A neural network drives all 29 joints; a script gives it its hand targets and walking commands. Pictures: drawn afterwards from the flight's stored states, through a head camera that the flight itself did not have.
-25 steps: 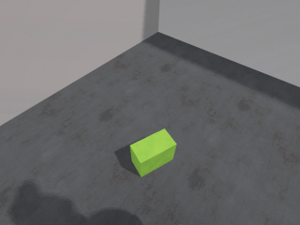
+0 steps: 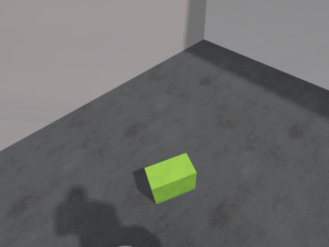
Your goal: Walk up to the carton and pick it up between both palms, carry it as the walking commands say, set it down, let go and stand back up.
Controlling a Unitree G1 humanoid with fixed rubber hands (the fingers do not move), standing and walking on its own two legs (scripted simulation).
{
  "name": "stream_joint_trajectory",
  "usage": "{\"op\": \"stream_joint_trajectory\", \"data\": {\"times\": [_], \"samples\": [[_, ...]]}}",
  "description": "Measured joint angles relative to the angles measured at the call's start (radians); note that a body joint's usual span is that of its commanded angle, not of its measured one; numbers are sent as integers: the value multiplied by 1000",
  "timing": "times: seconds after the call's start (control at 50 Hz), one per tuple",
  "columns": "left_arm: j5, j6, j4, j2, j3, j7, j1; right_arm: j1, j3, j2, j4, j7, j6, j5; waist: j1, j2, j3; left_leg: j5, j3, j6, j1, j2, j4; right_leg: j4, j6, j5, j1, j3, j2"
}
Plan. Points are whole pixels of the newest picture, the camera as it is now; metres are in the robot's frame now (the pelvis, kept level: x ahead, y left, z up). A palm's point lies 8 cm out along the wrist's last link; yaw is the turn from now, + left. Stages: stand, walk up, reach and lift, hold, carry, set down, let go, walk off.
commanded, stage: walk up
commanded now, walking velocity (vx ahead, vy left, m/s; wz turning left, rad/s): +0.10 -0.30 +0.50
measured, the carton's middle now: (171, 178) +0.61 +0.00 -0.67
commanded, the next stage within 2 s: none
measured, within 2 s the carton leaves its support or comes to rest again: neither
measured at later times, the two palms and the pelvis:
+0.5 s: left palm out of the picture +0.11 +0.09 -0.13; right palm out of the picture +0.13 -0.40 -0.17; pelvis +0.10 -0.17 -0.02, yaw +12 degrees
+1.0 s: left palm (190, 218) +0.23 -0.07 -0.15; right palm (322, 176) +0.35 -0.53 -0.19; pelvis +0.26 -0.31 -0.04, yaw +19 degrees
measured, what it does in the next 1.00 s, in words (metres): steps to the right, turning left: left foot, then right foot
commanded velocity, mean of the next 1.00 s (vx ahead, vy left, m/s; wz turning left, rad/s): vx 0.20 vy -0.16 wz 0.22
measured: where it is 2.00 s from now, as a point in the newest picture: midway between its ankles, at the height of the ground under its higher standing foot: (250, 213)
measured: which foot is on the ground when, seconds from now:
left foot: up 0.00-0.16, down 0.18-0.36, up 0.38-0.72, down 0.74-0.84, up 0.86-1.00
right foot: down 0.00-0.14, up 0.16-0.34, down 0.36-0.68, up 0.70-0.82, down 0.84-1.00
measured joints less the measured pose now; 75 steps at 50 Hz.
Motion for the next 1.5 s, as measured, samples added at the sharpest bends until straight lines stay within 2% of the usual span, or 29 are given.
{"op": "stream_joint_trajectory", "data": {"times": [0.08,0.12,0.18,0.24,0.34,0.4,0.48,0.6,0.64,0.66,0.68,0.7,0.74,0.76,0.8,0.84,0.92,0.98,1.12,1.16,1.2,1.22,1.24,1.26,1.28,1.32,1.36,1.42,1.5], "samples": [[0,2,-36,0,2,5,0,2,0,0,-1,0,6,0,-1,0,-1,0,7,0,0,0,-28,-52,0,2,32,-48,36],[0,9,-58,0,12,7,-1,4,0,-1,-2,-5,5,0,-14,-1,-1,-9,29,3,23,0,-177,-52,15,18,19,-83,56],[0,19,-97,0,42,7,-4,16,-2,-25,-8,-42,-32,0,-56,43,4,106,13,59,113,36,-546,449,74,3,-242,-95,61],[0,27,-123,21,69,6,-28,43,-1,0,17,-52,-31,0,-72,-17,24,-31,-9,-12,106,45,-480,830,73,-80,-409,38,20],[0,35,-161,22,26,-14,-26,69,0,2,17,-52,-24,0,-70,-34,16,-41,-79,-86,106,80,-473,426,74,-101,-322,133,-9],[0,23,-116,13,4,-15,-22,48,0,-5,18,-46,-21,0,-54,-15,21,-132,-104,-59,75,87,-333,392,24,-154,-282,93,6],[0,3,-35,13,-13,-14,43,-3,0,-6,17,-6,-18,0,-41,-31,17,-98,-80,-58,26,30,50,292,23,-153,-149,54,6],[0,-26,51,13,-14,1,78,-56,0,-6,16,31,-25,0,-36,-31,16,16,-27,-58,25,17,68,9,23,-43,20,14,20],[0,-27,50,13,-2,6,78,-54,-1,-7,16,30,-25,0,-38,-32,15,12,-4,-58,41,6,-34,-66,70,9,46,0,30],[0,-27,45,13,9,11,77,-52,-1,-7,15,26,-27,0,-41,-35,15,4,19,-47,71,0,-157,-65,141,35,38,-5,32],[0,-28,38,13,23,15,76,-51,-1,-8,14,15,-35,0,-50,-31,18,12,44,-11,116,1,-332,24,223,62,-17,-11,34],[0,-28,23,14,35,18,75,-49,-2,-14,13,0,-54,0,-62,-15,23,69,48,39,161,6,-506,258,266,83,-141,-14,37],[0,-29,-36,20,36,19,65,-8,-2,-37,15,-28,-84,0,-95,51,25,219,7,86,188,49,-612,788,223,-114,-375,6,41],[0,-30,-68,25,33,19,49,22,-1,-37,19,-29,-84,0,-97,69,22,108,-19,63,188,71,-591,885,179,-181,-432,41,31],[0,-40,-113,29,34,19,25,43,0,-22,48,-11,-67,0,-86,49,13,-87,-44,-40,187,81,-548,745,142,-196,-435,120,-20],[0,-42,-118,29,28,11,26,42,-1,-14,51,2,-59,0,-54,14,5,-130,-44,-97,187,87,-489,458,141,-187,-361,130,-45],[0,-33,-31,21,-20,-5,33,1,-1,-22,51,3,-48,0,-29,-10,12,-253,-49,-72,114,65,-78,519,-20,-223,-306,87,-19],[0,-29,58,4,-44,-5,58,-56,-1,-22,50,14,-48,0,-30,-12,10,-149,-47,-72,91,30,109,407,-26,-206,-184,63,14],[0,-71,125,-11,-57,1,75,-97,-1,-23,50,27,-48,0,-25,-11,11,-39,-34,-72,77,5,41,67,-21,-72,20,49,66],[0,-73,108,-11,-46,16,74,-95,-1,-23,50,25,-47,0,-25,-16,11,-40,-19,-72,81,-9,-92,3,39,-33,34,48,68],[0,-67,83,-10,-22,30,73,-89,-2,-24,49,14,-46,0,-30,-21,12,-32,23,-51,126,-21,-379,34,159,13,-4,43,71],[0,-60,68,-9,-8,34,73,-88,-2,-26,49,4,-49,0,-33,-14,16,31,38,-19,159,-20,-543,186,204,34,-87,39,76],[0,-55,46,-8,1,36,72,-80,-3,-33,50,-7,-58,0,-42,7,19,178,36,23,177,-9,-644,437,206,21,-193,40,85],[0,-52,18,-4,7,37,71,-61,-2,-38,52,-17,-60,0,-47,27,18,243,29,39,179,12,-655,650,193,-87,-274,48,89],[0,-51,-2,1,14,37,62,-42,-1,-35,57,-20,-60,0,-48,30,16,152,21,23,180,24,-628,756,157,-177,-318,81,86],[0,-53,-27,2,15,36,41,-26,-1,-24,77,-19,-58,0,-46,12,10,-19,13,-17,179,21,-583,598,100,-203,-303,162,52],[0,-59,-28,-1,1,36,41,-31,-1,-21,78,-10,-58,0,-43,-3,11,-59,11,-70,179,24,-540,349,55,-133,-233,168,27],[0,-59,5,-10,-36,31,41,-41,-1,-20,78,-7,-49,0,-43,-11,13,-121,11,-65,169,12,-383,352,-55,-185,-185,160,37],[0,-53,35,-20,-47,31,40,-58,-1,-20,78,4,-23,0,-43,-12,12,-122,10,-65,167,-7,-264,220,-45,-145,-80,158,52]]}}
